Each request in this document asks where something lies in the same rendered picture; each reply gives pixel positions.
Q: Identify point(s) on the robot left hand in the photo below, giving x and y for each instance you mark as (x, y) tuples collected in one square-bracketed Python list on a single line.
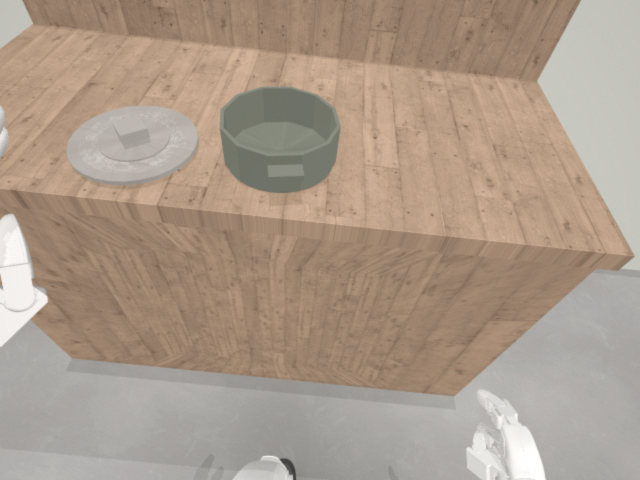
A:
[(20, 300)]

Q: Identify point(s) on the table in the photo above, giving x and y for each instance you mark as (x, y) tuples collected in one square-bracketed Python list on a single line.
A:
[(457, 214)]

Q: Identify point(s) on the knob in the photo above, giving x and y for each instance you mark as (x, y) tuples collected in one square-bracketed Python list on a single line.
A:
[(131, 129)]

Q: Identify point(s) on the pot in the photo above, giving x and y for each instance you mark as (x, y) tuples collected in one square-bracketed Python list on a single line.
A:
[(279, 139)]

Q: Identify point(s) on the robot right hand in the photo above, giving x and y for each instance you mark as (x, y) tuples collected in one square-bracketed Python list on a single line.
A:
[(514, 453)]

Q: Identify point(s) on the lid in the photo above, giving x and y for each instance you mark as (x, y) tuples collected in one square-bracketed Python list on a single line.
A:
[(96, 152)]

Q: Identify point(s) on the robot left shin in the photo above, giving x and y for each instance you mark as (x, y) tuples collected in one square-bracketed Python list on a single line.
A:
[(272, 458)]

